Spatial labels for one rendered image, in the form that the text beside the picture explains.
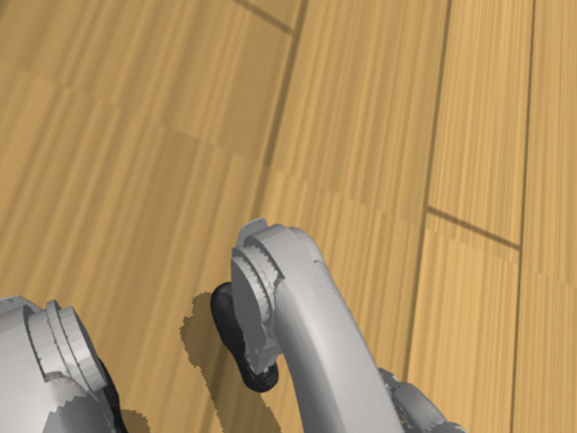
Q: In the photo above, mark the right robot hand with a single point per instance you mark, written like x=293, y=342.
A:
x=412, y=406

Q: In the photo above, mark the left robot foot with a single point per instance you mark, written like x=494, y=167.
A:
x=113, y=400

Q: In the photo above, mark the right robot foot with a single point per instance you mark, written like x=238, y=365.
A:
x=222, y=309

